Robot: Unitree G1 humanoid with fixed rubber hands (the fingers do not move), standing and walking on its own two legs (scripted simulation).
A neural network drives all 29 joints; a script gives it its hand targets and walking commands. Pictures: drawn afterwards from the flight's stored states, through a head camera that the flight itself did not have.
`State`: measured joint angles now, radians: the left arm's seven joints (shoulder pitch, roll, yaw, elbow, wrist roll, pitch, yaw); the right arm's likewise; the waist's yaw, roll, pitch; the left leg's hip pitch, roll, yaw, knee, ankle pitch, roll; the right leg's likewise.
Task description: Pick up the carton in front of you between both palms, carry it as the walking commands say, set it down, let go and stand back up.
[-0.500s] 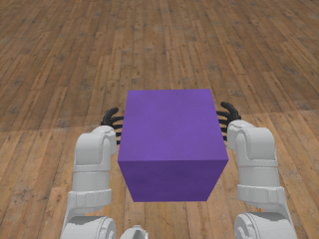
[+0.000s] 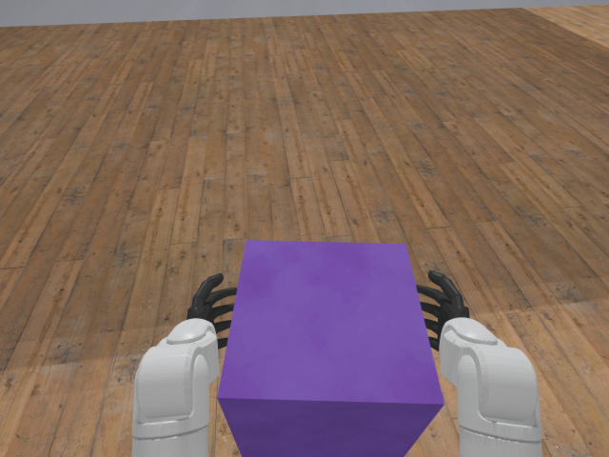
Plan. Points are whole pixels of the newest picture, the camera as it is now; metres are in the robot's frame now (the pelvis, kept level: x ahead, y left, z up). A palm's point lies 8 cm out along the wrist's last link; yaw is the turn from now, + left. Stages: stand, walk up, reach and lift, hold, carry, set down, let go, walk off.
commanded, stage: carry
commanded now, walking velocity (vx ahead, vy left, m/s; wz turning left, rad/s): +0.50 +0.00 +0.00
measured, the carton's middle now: (322, 358) +0.27 +0.00 +0.00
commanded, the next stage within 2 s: none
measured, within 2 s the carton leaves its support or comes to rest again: neither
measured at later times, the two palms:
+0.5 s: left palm (232, 202) +0.51 +0.15 +0.08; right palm (408, 195) +0.52 -0.15 +0.09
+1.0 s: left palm (245, 182) +0.58 +0.13 +0.07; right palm (408, 183) +0.57 -0.17 +0.07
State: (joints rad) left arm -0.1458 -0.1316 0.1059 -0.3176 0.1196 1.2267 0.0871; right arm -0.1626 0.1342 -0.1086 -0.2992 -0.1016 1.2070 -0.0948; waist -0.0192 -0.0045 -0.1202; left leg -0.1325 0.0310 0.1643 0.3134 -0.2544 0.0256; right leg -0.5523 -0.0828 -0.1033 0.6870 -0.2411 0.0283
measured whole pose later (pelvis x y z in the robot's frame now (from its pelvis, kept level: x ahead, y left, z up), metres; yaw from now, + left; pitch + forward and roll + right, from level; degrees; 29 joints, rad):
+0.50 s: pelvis +0.25 -0.01 -0.01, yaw +2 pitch +2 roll -1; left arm -0.13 -0.13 0.09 -0.36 0.11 1.20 0.09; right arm -0.15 0.13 -0.09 -0.36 -0.12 1.21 -0.08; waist 0.01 0.02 -0.10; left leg -0.38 0.06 0.17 0.43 -0.05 0.00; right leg -0.20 -0.05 -0.20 0.49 -0.33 0.00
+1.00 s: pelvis +0.31 -0.01 -0.02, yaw -1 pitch +4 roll +0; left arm -0.16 -0.13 0.10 -0.31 0.13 1.23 0.09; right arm -0.17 0.13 -0.11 -0.30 -0.12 1.21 -0.08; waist -0.01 -0.01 -0.13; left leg -0.38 0.06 0.20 0.58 -0.26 0.03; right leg -0.16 -0.08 -0.16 0.54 -0.43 0.03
